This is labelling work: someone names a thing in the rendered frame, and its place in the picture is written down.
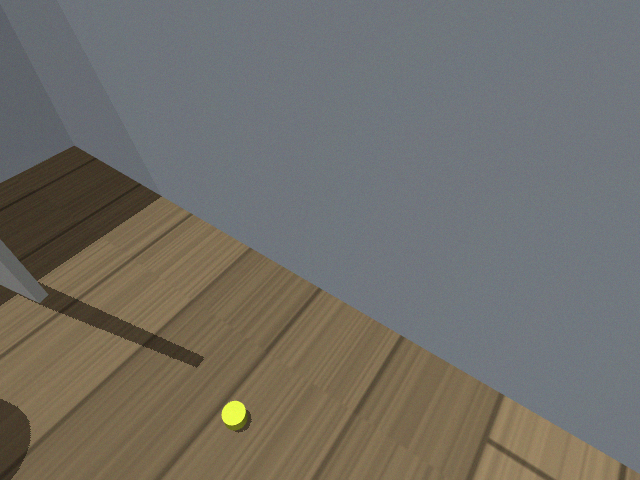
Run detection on tin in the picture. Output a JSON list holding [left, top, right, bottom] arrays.
[[222, 401, 248, 430]]

